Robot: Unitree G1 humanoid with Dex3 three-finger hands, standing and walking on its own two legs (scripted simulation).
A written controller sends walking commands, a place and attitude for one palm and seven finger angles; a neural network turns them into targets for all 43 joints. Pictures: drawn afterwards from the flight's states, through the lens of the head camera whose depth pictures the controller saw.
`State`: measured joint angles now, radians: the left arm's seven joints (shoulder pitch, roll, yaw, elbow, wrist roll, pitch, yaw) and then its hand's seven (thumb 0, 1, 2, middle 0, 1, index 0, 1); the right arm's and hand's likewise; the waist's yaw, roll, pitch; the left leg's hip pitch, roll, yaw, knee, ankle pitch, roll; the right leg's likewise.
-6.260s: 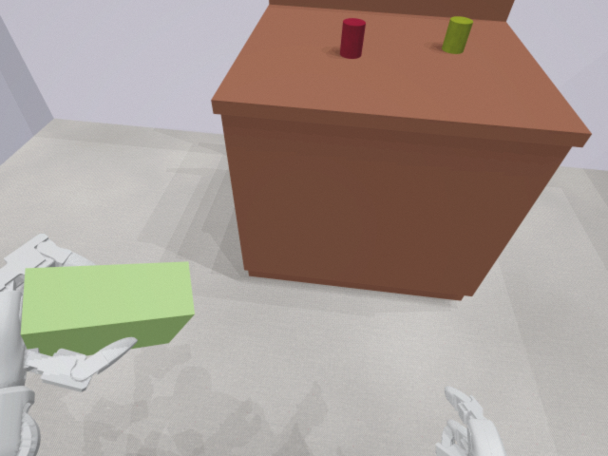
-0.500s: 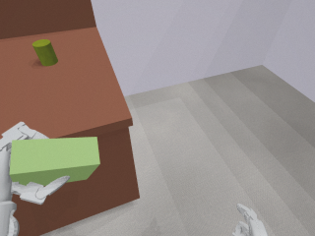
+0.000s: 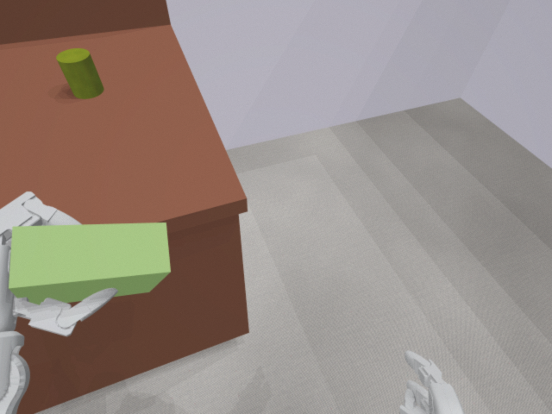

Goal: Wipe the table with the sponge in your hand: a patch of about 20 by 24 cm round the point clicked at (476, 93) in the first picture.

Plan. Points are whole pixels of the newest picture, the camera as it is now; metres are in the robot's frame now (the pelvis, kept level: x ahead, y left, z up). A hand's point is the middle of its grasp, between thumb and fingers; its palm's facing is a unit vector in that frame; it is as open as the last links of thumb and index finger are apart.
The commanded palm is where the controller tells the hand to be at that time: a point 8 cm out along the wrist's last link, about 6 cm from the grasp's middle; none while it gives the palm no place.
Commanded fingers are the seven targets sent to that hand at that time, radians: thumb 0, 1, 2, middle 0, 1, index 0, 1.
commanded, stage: look again from close up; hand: left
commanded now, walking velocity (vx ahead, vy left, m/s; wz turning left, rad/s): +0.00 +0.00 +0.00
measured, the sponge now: (117, 264) +0.24 +0.21 +0.14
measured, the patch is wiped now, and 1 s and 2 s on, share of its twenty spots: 0.00 0.00 0.00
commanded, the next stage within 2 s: shuffle to correct the standing spot in 0.04 s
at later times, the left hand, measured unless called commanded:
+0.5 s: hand (51, 225) +0.28 +0.29 +0.15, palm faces +0.40 -0.84 -0.37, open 9.7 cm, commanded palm +0.22 +0.33 +0.17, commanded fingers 0.00 0.10 1.30 -1.20 -1.60 -1.20 -1.60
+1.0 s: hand (48, 181) +0.33 +0.31 +0.17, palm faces +0.32 -0.82 -0.48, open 9.7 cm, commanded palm +0.27 +0.36 +0.17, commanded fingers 0.00 0.10 1.30 -1.20 -1.60 -1.20 -1.60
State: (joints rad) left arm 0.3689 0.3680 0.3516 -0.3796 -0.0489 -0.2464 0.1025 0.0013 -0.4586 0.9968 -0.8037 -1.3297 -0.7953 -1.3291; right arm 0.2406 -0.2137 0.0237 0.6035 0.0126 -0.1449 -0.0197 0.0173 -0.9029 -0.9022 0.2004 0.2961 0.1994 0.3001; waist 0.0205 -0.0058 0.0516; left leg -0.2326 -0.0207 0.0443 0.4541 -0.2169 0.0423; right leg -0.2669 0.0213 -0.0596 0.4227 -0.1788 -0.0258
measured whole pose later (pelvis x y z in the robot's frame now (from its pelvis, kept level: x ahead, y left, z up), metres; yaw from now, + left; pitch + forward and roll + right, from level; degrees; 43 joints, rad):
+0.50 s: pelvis +0.07 +0.04 -0.01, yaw +2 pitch +1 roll -2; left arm 0.40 0.39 0.36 -0.47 -0.04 -0.23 0.09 0.00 -0.46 1.00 -0.80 -1.33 -0.79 -1.33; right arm 0.17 -0.19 0.03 0.54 0.00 -0.11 -0.01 0.02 -0.90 -0.90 0.20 0.30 0.20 0.30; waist 0.01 -0.03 0.02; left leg -0.23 -0.07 0.02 0.62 -0.40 0.09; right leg -0.25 -0.02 -0.07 0.58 -0.33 0.01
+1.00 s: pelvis +0.12 +0.08 -0.01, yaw +2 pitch +1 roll -1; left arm 0.50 0.42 0.39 -0.56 -0.04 -0.24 0.09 0.00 -0.46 1.00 -0.80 -1.33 -0.79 -1.33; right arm 0.28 -0.17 0.02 0.57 0.00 -0.09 0.00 0.02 -0.90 -0.90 0.20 0.30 0.20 0.30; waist -0.04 0.01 0.05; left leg -0.15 -0.09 0.04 0.47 -0.33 0.12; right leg -0.52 0.01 -0.15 0.88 -0.29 -0.02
